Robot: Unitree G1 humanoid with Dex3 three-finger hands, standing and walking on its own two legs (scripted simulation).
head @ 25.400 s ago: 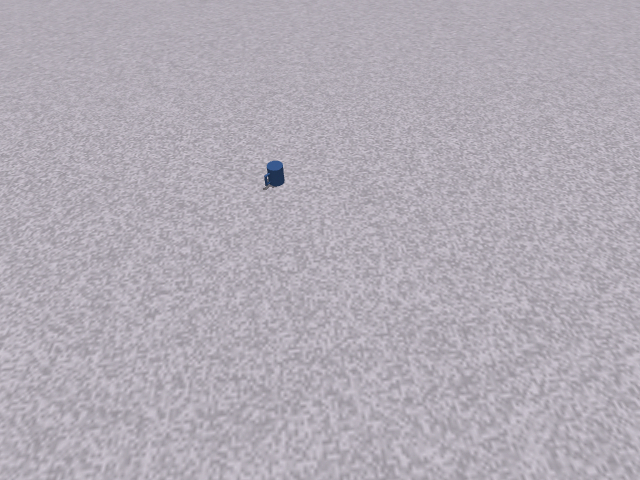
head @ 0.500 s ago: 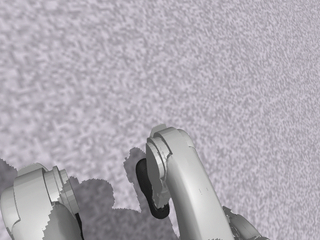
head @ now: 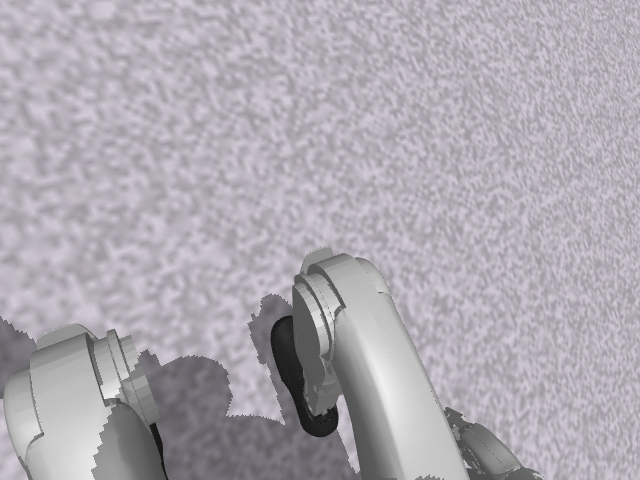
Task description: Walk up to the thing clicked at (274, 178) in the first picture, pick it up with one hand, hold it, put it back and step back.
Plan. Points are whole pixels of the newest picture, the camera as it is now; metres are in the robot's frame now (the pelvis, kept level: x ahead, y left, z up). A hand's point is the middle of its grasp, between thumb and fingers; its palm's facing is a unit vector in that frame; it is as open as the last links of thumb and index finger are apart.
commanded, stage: open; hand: left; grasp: from above
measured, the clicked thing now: out of the picture +0.44 +0.33 -0.26
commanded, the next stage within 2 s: withdraw in 0.02 s
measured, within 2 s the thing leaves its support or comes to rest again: neither
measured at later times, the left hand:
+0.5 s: hand out of the picture +0.47 +0.38 -0.14, palm faces -0.31 -0.09 -0.95, open 14.2 cm
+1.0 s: hand out of the picture +0.45 +0.36 -0.09, palm faces -0.49 -0.12 -0.87, open 13.6 cm
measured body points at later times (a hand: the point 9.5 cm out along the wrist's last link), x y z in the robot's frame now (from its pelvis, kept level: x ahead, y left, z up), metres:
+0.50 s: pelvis +0.00 +0.00 +0.02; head +0.25 +0.12 +0.37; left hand +0.48 +0.38 -0.09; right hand +0.08 -0.26 -0.06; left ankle +0.06 +0.12 -0.28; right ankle +0.12 -0.13 -0.28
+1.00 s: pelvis -0.01 +0.00 +0.05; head +0.23 +0.11 +0.42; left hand +0.47 +0.36 -0.04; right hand +0.07 -0.28 -0.03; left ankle +0.06 +0.12 -0.28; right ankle +0.12 -0.13 -0.28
